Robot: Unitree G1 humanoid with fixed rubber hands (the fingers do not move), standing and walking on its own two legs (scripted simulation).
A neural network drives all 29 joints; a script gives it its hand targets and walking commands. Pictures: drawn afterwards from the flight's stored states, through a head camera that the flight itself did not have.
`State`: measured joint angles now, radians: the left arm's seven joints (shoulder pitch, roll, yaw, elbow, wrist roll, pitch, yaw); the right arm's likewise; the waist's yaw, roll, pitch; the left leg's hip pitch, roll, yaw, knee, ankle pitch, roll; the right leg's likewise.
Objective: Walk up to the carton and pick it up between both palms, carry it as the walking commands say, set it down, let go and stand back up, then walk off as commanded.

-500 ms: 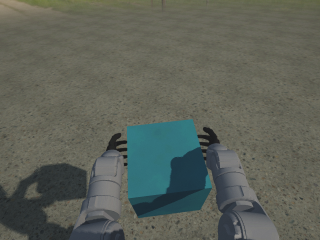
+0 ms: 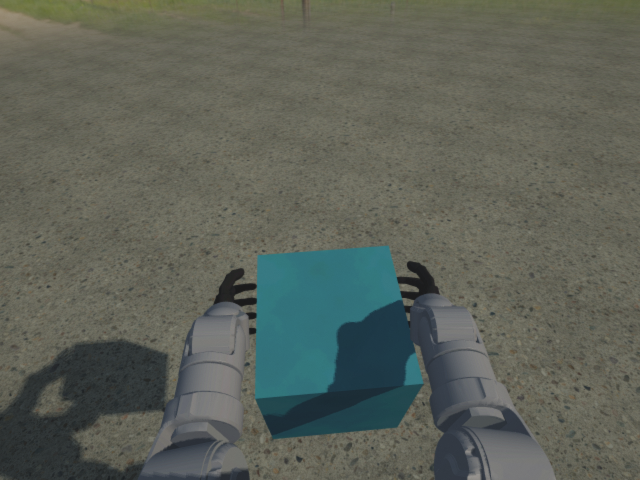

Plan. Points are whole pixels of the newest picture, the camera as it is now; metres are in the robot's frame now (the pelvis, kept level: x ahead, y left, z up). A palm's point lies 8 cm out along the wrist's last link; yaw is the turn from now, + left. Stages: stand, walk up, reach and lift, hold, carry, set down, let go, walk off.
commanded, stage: reach and lift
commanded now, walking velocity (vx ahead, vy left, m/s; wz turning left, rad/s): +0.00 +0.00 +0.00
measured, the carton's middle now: (329, 344) +0.34 +0.00 -0.01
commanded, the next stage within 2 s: hold in 0.76 s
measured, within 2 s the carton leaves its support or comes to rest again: neither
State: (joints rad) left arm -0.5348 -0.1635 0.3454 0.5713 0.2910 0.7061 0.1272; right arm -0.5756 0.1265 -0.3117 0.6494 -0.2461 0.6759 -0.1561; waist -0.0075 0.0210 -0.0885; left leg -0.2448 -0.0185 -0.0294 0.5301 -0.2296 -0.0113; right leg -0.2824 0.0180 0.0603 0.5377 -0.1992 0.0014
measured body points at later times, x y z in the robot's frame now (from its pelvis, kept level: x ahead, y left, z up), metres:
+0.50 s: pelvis +0.00 +0.00 +0.00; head -0.08 -0.01 +0.44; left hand +0.33 +0.14 +0.07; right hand +0.33 -0.14 +0.06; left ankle +0.04 +0.12 -0.73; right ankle +0.06 -0.12 -0.73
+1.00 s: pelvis +0.00 +0.00 +0.00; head -0.09 -0.01 +0.44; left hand +0.32 +0.14 +0.07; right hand +0.32 -0.14 +0.06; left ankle +0.04 +0.12 -0.73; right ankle +0.06 -0.12 -0.73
